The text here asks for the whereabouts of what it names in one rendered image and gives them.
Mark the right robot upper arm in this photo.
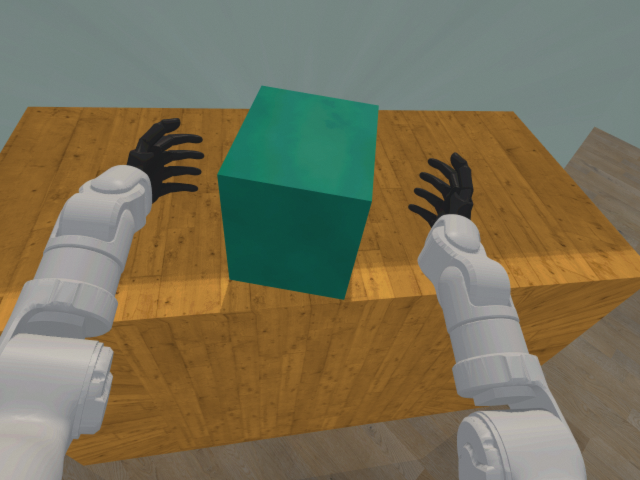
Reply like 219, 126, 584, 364
457, 408, 586, 480

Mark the pedestal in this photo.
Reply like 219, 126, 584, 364
0, 107, 640, 466

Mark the robot left forearm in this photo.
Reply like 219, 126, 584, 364
0, 165, 152, 356

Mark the left robot upper arm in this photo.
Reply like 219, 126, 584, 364
0, 333, 114, 480

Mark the robot left hand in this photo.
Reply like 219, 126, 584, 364
127, 118, 204, 204

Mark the robot right forearm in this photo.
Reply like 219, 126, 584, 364
418, 214, 587, 480

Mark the carton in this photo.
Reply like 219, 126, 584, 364
217, 86, 379, 300

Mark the robot right hand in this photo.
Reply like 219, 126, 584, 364
408, 152, 474, 228

